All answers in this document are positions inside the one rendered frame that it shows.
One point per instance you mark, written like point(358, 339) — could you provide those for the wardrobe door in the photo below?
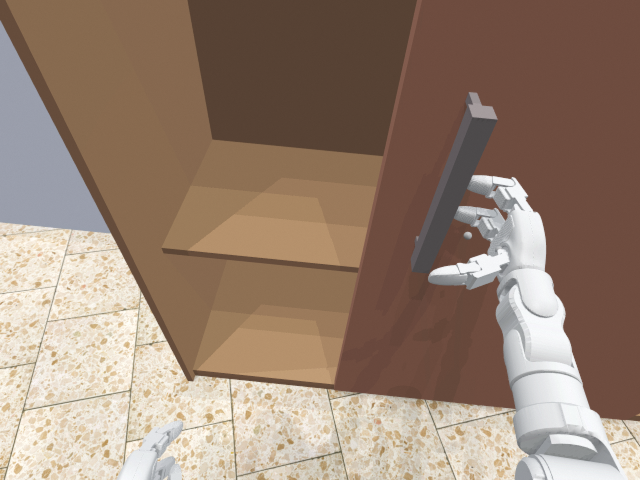
point(563, 78)

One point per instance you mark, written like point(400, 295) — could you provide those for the robot right forearm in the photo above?
point(553, 416)

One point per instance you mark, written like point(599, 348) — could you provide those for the left robot hand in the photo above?
point(142, 464)

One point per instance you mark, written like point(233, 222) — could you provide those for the handle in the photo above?
point(472, 137)

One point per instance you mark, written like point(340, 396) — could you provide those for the robot right upper arm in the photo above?
point(546, 467)

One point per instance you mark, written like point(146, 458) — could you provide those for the right robot hand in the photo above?
point(521, 236)

